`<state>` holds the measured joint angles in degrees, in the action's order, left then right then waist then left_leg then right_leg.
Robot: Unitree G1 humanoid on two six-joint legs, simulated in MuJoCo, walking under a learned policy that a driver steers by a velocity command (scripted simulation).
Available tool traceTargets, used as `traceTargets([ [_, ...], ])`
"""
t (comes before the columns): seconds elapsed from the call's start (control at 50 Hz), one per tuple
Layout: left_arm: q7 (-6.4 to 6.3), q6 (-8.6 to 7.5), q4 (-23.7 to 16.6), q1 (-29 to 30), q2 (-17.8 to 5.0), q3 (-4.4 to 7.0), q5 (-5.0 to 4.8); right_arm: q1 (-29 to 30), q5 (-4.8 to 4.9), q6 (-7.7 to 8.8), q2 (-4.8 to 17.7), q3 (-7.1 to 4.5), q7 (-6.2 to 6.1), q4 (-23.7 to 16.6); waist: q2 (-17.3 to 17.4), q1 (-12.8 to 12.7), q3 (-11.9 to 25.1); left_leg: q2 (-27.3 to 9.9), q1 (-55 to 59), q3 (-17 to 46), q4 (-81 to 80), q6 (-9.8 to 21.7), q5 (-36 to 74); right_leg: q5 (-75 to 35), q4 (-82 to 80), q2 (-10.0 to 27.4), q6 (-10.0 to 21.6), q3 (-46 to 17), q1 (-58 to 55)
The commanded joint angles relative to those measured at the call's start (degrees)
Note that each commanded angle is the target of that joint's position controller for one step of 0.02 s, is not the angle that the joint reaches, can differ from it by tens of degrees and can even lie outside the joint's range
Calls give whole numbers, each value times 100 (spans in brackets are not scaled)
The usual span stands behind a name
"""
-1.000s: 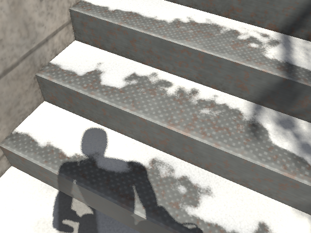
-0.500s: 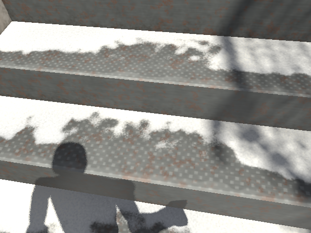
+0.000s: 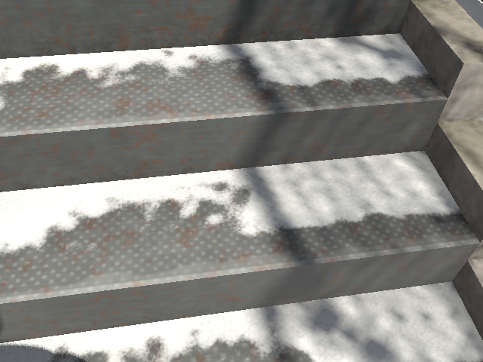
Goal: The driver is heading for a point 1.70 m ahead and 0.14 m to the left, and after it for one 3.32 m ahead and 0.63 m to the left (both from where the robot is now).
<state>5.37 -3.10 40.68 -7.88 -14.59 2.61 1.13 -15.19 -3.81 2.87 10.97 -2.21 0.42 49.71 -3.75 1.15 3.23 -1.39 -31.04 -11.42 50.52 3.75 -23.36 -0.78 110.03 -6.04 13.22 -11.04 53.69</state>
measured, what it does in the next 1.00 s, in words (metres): climbs: right foot 0.17 m higher, then left foot 0.17 m higher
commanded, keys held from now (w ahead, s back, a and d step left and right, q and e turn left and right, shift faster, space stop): w+e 0.46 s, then w+q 0.48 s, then q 0.06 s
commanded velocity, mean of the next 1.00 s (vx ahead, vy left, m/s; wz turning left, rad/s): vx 0.46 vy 0.04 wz -0.21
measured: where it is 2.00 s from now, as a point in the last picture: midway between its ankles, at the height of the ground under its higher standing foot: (260, 81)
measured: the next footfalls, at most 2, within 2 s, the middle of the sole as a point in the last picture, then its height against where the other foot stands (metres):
right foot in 0.40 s outside the picture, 0.17 m higher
left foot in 0.90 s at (228, 235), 0.17 m higher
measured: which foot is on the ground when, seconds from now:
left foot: down 0.00-0.44, up 0.46-0.88, down 0.90-1.00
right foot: up 0.00-0.38, down 0.40-0.92, up 0.94-1.00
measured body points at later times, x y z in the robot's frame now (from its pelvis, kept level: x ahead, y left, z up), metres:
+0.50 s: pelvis +0.31 -0.06 +0.12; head +0.31 -0.04 +0.57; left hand +0.53 +0.11 +0.00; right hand +0.21 -0.27 -0.03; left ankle +0.14 +0.12 -0.46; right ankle +0.38 -0.15 -0.52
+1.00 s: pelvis +0.58 -0.04 +0.29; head +0.58 -0.04 +0.74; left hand +0.68 +0.19 +0.15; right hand +0.71 -0.29 +0.19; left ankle +0.62 +0.05 -0.34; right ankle +0.43 -0.17 -0.32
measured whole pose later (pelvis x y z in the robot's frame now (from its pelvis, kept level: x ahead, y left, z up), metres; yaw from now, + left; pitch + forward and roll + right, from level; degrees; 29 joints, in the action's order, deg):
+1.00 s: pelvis +0.58 -0.04 +0.29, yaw -7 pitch +7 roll +4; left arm 5.7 -4.5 54.5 -15.2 -13.4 0.9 4.3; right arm -8.6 -1.8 4.4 12.6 0.8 3.2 44.4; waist -3.3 1.1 7.9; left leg 7.1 -44.0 -3.7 68.5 4.6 -32.0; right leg 3.4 74.2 0.7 4.6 -9.3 28.8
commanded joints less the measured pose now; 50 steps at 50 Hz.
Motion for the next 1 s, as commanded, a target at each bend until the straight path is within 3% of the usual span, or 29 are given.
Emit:
traceTargets([
  [0.02, 196, 12, 72, -722, 181, -223, -122, 284, -128, 231, -45, 158, 296, 351, 257, -640, -105, -1267, 745, 1965, -3198, 643, 55, -435, 777, 315, 408, -377, 1959],
  [0.06, 219, 76, 213, -546, 24, -189, -49, 763, -183, 396, -159, 287, 244, 305, 390, -815, 136, -867, 173, 847, -3430, 431, 715, -896, 724, 440, 249, 184, 1334],
  [0.08, 305, 139, 299, -351, 151, -275, -11, 140, -202, 389, -187, 329, 197, 601, 803, -529, 171, -1021, 698, 972, -3507, 715, 1014, -305, 2068, 380, 224, 403, 1903],
  [0.14, 121, 83, 127, 761, 545, -516, -117, -1240, -425, 305, -237, 465, 182, 1185, 358, -14, -138, -1142, 2402, 772, -3431, 597, 1130, 313, 1835, 543, 517, 301, 3714],
  [0.26, -134, 353, -491, 2235, 457, -647, -117, -2619, -697, 232, -365, 668, 364, 1861, 588, 385, -268, -1652, 4108, 585, -4275, 724, 2186, 432, -90, 1014, 445, 894, 4612],
  [0.3, 32, 630, -850, 3036, 404, -668, 18, -1821, -415, 242, -55, 587, 533, 1635, 754, 44, -421, -1649, 2313, -51, -5259, 816, 3485, 1331, -1874, 1257, 370, 1867, 2201],
  [0.34, 222, 795, -773, 2451, 584, -617, -60, -1629, -107, 520, 655, 478, 611, 1542, 1371, -626, 46, -1792, 1655, -530, -4485, 1051, 9154, 1438, -2071, 486, -26, 2454, -278],
  [0.38, 211, 674, -260, 1046, 314, -505, -77, -1371, 136, 531, 1552, 169, 512, 1403, 1472, -1078, 104, -1952, 3411, -449, -3434, 932, 10722, 1797, -4564, -126, -263, 2435, -725],
  [0.4, 93, 605, -65, 448, 94, -404, -201, -1472, -44, 428, 1791, 75, 592, 1500, 1950, -1149, 474, -1845, 3314, -495, -2728, 1063, 11386, 1708, -5204, -482, -280, 2344, -1834],
  [0.42, -105, 547, 533, -927, -431, -243, -208, -1843, -568, 376, 1195, 136, 697, 1375, 1011, -1082, 1787, -1506, 1433, -95, -614, 773, 10034, -227, -4854, -120, 249, 704, -4799],
  [0.44, -234, 567, 1002, -2387, -542, -172, -33, -2006, -579, 253, 992, 223, 964, 1358, 282, -1535, 2562, -710, -405, 622, 1170, 579, 5545, 1308, -6873, 510, 820, -1727, -6494],
  [0.46, -243, 467, 1393, -3177, -971, 13, 82, -1400, -120, 163, 643, 154, 1041, 1161, -152, -1637, 1995, 349, -1251, 1648, 4692, 338, 2671, 2389, -8505, 1423, 1136, -3903, -5719],
  [0.48, -324, 226, 1699, -3027, -1085, 136, 210, -908, 107, 254, 228, 156, 923, 885, -21, -1337, 948, 411, -2528, 2434, 6301, 314, 2809, 2881, -8601, 1567, 742, -3739, -4899],
  [0.52, -233, -92, 2094, -2287, -173, -84, -10, -123, 28, 304, -17, 208, 625, 430, -28, -637, 381, 421, -3621, 2445, 8113, 525, 2297, 2231, -8294, 1560, 704, -2855, -4030],
  [0.54, -160, -107, 2239, -1684, 243, -232, 109, 49, 129, 239, -347, 337, 517, 250, 129, -171, 354, 344, -3966, 2539, 8406, 803, 2328, 2131, -8254, 1535, 413, -2190, -3574],
  [0.56, -407, -298, 2091, -917, 552, -205, -7, 260, 114, 89, -575, 297, -84, -498, 723, 392, -177, 171, -2579, 1927, 7548, 417, 1639, 1050, -8307, 1360, -407, -726, -2376],
  [0.58, -483, -431, 2055, -614, 583, -300, 26, -124, 201, -49, -523, 315, -212, -366, 1053, 645, -446, 149, -2365, 1966, 6547, 237, 1245, 514, -8445, 1389, -498, -115, -1798],
  [0.66, -503, -685, 2507, -1625, 75, -315, 51, 751, 563, -384, -660, 336, -589, -1007, 161, 199, -650, 679, -4269, 1992, 9207, 190, 565, 19, -8913, 1797, -219, -49, -2494],
  [0.7, -453, -588, 2607, -1618, 60, -297, 34, 1382, 482, -425, -754, 433, -611, -1482, 232, 378, -790, 504, -4367, 1905, 8203, 273, 797, 1276, -9122, 1591, -731, 578, -2544],
  [0.76, -769, -552, 2509, -2208, 22, -262, -36, 1895, 364, -611, -398, 378, -486, -1746, 268, -56, -659, 248, -3982, 918, 6557, 59, 965, 195, -9945, 1692, -556, 584, -3327],
  [0.78, -233, -403, 1968, -1915, -144, -255, 465, 2122, 270, -521, 311, 382, 198, -2023, -1151, 268, 769, -205, -3578, 1151, 5397, 649, 287, 1627, -10150, 1592, -289, 645, -3205],
  [0.8, -2, -336, 1697, -1389, -291, -240, 406, 2067, 231, -473, 486, 314, 377, -1764, -1088, 241, 205, -122, -2613, 1099, 4668, 670, -123, 1282, -10783, 1855, -119, 680, -2544],
  [0.86, 35, -369, 1434, -1534, -1313, -13, 194, 1755, 238, -373, 308, 394, 568, -1582, -719, 368, 749, 662, -1881, -116, 3111, 70, -1126, -6118, -9688, 2467, 529, 992, -4757],
  [0.9, 62, -356, 1516, -1909, -1284, 67, 324, 1200, 478, -168, 360, 380, 487, -1316, -942, 68, 1280, 1036, -1161, 143, 923, 306, -685, -8423, -8065, 2392, 392, 1366, -6426],
  [0.92, 72, -298, 1629, -2415, -834, 37, 547, 47, 392, -83, 708, 218, 375, -946, -309, 148, 1771, 960, 858, 1491, 693, 953, 1871, -7276, -6373, 2037, -35, 1414, -4794],
  [0.94, 263, -229, 1282, -2419, 39, -225, 858, -1525, 266, 19, 1275, 151, 188, -442, 1629, 353, 2646, -312, 3626, 5398, -1309, 2440, 2528, -1621, -4467, 873, -693, 784, -1490],
  [0.96, 211, -138, 1124, -1188, -324, -69, 407, -2619, 42, 57, 1383, -15, 161, -128, 1989, 1075, 1624, -735, 3737, 6820, -2328, 2123, 1456, 558, -2202, -13, -948, -269, 278],
  [0.98, -2, -137, 968, -634, -107, -76, 118, -2361, 116, 252, 1131, 11, 206, 232, 1805, 856, 485, -739, 3202, 6030, -2009, 1712, 1442, 483, -653, -115, -936, -520, 1438],
  [1.0, -179, -139, 839, -150, -119, -124, 142, -1499, 202, 380, 684, 62, 276, 320, 1261, 407, 241, -544, 2514, 5250, -1517, 1633, 2095, 525, -53, 41, -850, -389, 1748],
])
Velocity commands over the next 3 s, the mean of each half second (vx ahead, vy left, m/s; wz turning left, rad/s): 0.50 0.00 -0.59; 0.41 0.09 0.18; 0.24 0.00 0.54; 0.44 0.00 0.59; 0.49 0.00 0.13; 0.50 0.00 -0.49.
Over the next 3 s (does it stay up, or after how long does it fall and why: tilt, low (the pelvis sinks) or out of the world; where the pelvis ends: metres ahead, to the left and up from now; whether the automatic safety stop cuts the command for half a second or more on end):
stays up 1.57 0.21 0.89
